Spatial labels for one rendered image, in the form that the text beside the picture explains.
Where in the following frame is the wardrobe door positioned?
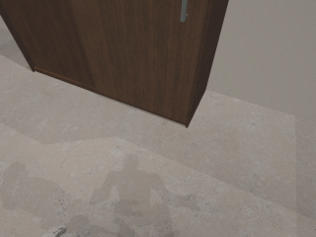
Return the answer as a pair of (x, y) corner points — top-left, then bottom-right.
(0, 0), (96, 88)
(70, 0), (209, 123)

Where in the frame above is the left robot hand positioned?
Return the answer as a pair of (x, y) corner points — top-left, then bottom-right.
(41, 225), (67, 237)

